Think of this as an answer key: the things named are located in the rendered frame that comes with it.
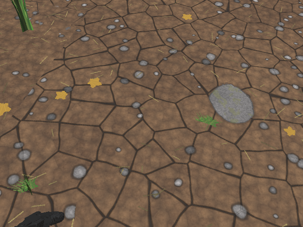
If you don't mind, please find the robot left hand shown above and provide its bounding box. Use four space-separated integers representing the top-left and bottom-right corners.
14 211 64 227

